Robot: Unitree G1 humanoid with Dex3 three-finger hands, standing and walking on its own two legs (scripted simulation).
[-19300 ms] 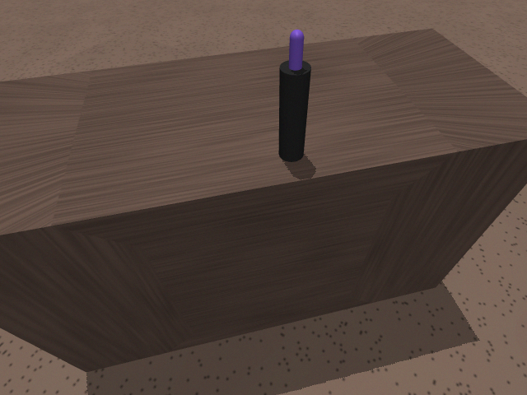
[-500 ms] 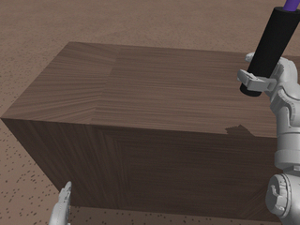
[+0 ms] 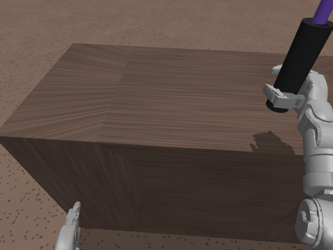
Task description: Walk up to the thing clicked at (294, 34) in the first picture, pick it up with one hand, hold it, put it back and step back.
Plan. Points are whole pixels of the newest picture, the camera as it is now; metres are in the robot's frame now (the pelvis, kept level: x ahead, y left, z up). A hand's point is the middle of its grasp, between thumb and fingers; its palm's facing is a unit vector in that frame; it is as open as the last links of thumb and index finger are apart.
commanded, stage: lower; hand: right
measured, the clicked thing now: (300, 57) +0.43 -0.21 +0.28
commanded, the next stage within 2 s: loosen in 1.38 s
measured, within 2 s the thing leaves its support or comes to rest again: rests again in 1.26 s
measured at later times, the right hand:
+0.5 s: hand (269, 107) +0.43 -0.20 +0.14, palm faces +0.21 +0.98 -0.01, open 7.1 cm
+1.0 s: hand (265, 116) +0.43 -0.20 +0.11, palm faces +0.20 +0.98 -0.01, open 7.1 cm
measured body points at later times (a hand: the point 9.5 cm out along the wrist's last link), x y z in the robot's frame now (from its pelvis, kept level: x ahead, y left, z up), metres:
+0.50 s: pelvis +0.01 +0.00 +0.00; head +0.03 +0.00 +0.45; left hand +0.16 +0.26 -0.07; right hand +0.42 -0.25 +0.14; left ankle +0.02 +0.14 -0.73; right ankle +0.01 -0.15 -0.73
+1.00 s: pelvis +0.00 -0.01 -0.01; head +0.03 +0.00 +0.44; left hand +0.15 +0.26 -0.07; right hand +0.42 -0.26 +0.11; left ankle +0.02 +0.14 -0.73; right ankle +0.01 -0.15 -0.73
